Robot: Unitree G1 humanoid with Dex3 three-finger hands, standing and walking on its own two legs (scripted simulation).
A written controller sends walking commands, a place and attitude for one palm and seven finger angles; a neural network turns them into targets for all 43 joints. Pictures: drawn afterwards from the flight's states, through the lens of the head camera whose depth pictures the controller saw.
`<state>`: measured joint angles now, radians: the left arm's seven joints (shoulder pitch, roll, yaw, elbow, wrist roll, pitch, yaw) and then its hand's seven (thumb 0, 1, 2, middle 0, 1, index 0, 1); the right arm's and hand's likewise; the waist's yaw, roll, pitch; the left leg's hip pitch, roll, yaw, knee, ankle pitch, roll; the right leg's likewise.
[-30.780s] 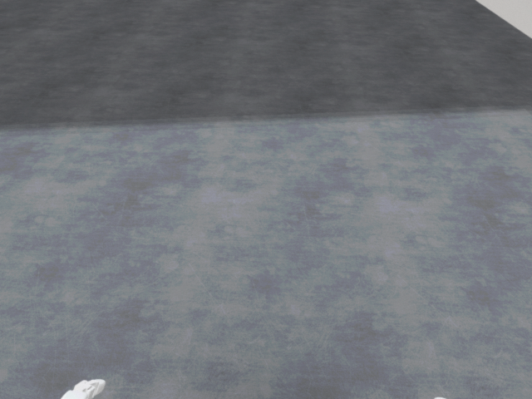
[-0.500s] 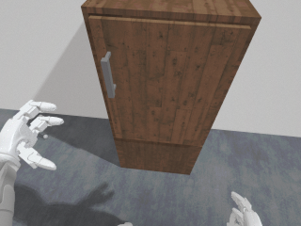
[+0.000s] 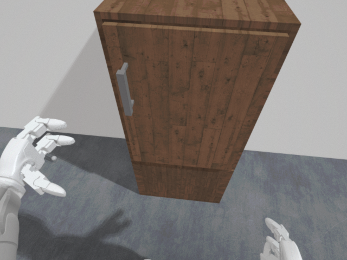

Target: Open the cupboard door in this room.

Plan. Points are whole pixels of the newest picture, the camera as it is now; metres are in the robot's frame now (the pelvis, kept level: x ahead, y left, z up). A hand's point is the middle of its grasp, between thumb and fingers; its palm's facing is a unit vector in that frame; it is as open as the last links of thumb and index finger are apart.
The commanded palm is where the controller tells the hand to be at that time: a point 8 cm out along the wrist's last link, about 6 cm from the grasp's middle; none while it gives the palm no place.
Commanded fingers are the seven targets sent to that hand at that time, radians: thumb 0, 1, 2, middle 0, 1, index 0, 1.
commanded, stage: move the hooked fingers beside the handle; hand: left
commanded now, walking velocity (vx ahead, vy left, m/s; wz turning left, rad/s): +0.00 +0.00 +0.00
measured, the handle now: (127, 90) +0.54 +0.18 +0.09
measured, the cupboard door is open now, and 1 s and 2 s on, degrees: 0 0 0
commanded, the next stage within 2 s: none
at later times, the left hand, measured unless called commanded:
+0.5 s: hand (74, 137) +0.34 +0.25 +0.11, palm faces -0.04 -1.00 -0.02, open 14.0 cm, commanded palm +0.32 +0.31 +0.10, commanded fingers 0.00 -0.50 0.30 -0.30 -1.20 -0.30 -1.20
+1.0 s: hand (86, 120) +0.40 +0.25 +0.10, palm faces -0.04 -1.00 +0.00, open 14.0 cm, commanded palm +0.39 +0.30 +0.10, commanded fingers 0.00 -0.50 0.30 -0.30 -1.20 -0.30 -1.20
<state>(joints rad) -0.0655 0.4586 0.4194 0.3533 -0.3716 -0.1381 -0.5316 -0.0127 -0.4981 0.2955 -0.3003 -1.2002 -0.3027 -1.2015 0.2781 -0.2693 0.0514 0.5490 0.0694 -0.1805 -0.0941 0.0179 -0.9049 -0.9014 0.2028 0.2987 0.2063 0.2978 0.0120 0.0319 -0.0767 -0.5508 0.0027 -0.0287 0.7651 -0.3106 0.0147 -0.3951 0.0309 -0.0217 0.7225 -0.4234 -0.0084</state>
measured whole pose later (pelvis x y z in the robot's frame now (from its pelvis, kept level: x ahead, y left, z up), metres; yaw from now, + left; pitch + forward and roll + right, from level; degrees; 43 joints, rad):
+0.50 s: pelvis +0.00 -0.01 +0.00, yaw +0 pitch +7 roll -2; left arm -0.30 0.48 0.39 0.59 -0.31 -0.17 -0.50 -0.01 -0.50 0.30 -0.30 -1.20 -0.30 -1.20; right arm 0.30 -0.28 0.05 0.58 0.07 -0.13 -0.09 0.02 -0.90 -0.90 0.20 0.30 0.21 0.30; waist -0.02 0.02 -0.07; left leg -0.59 0.01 -0.03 0.77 -0.31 0.01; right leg -0.44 0.04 -0.02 0.74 -0.43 -0.02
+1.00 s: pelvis +0.01 +0.00 -0.01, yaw -1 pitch +11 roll -2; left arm -0.51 0.51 0.41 0.83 -0.26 -0.22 -0.49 -0.01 -0.50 0.30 -0.30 -1.20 -0.30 -1.20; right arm 0.33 -0.28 0.03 0.58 0.06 -0.05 -0.07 0.02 -0.91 -0.90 0.20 0.30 0.21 0.30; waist -0.05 0.01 -0.09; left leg -0.67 0.02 -0.01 0.82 -0.34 0.01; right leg -0.52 0.05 -0.01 0.78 -0.45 -0.01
